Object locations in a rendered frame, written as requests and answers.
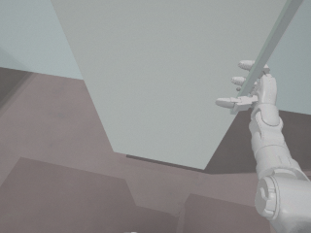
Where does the fridge door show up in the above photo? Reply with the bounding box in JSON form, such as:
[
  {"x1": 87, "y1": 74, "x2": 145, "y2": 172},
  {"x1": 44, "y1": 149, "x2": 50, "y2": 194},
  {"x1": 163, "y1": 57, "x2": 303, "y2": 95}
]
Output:
[{"x1": 51, "y1": 0, "x2": 304, "y2": 170}]

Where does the robot right forearm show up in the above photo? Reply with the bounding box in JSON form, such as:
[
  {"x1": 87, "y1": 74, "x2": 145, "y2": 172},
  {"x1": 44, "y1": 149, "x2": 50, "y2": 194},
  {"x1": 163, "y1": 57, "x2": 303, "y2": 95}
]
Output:
[{"x1": 249, "y1": 104, "x2": 311, "y2": 183}]

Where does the handle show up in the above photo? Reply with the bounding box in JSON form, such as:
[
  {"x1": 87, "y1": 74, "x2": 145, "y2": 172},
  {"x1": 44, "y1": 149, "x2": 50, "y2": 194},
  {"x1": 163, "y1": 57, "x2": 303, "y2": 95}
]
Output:
[{"x1": 229, "y1": 0, "x2": 303, "y2": 115}]

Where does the right robot upper arm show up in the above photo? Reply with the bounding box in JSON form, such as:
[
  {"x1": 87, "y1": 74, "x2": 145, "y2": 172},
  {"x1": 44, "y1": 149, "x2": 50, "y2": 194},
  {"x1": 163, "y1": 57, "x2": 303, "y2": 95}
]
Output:
[{"x1": 255, "y1": 175, "x2": 311, "y2": 233}]

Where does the right robot hand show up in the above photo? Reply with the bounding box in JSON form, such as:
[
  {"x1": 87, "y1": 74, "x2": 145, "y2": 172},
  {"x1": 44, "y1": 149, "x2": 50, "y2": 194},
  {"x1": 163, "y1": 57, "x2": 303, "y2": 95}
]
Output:
[{"x1": 215, "y1": 60, "x2": 277, "y2": 112}]

